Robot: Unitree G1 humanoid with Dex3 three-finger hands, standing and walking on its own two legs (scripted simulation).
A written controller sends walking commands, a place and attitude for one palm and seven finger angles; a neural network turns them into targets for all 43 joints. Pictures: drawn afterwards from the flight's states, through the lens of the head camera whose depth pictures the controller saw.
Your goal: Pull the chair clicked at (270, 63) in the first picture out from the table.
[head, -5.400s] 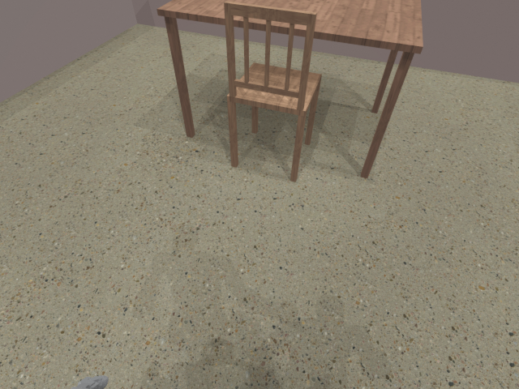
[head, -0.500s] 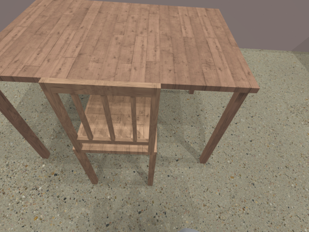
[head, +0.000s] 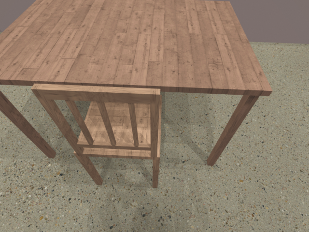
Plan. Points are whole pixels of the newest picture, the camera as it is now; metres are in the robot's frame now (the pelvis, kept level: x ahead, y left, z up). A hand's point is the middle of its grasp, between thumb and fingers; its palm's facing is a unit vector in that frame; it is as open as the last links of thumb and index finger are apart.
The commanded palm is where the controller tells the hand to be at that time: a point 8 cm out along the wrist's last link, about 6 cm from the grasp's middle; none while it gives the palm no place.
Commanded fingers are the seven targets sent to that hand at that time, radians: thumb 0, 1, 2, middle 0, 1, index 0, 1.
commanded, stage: come to a stop and stand still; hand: left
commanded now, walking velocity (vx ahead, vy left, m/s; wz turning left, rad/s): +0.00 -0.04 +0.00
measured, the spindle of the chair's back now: (107, 125) +0.46 +0.20 -0.08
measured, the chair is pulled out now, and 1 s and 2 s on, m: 0.00 0.00 0.00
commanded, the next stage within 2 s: look again from close up in 0.84 s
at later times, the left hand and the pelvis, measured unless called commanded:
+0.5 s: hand out of the picture -0.06 +0.18 -0.16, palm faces -0.01 -0.98 -0.21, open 7.4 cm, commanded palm none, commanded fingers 0.00 0.90 0.90 -0.20 -0.30 -0.20 -0.30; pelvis -0.06 +0.01 +0.01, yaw -2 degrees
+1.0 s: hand out of the picture -0.09 +0.15 -0.17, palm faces -0.02 -0.99 -0.16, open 7.4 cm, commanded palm none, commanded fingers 0.00 0.90 0.90 -0.20 -0.30 -0.20 -0.30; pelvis -0.07 +0.00 +0.01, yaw -2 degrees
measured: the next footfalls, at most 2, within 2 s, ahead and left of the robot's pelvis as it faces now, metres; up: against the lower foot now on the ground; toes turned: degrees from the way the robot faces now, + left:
right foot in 0.34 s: -0.05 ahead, -0.10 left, +0.00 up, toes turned -5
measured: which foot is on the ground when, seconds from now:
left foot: down 0.00-1.00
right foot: down 0.00-0.04, up 0.06-0.32, down 0.34-1.00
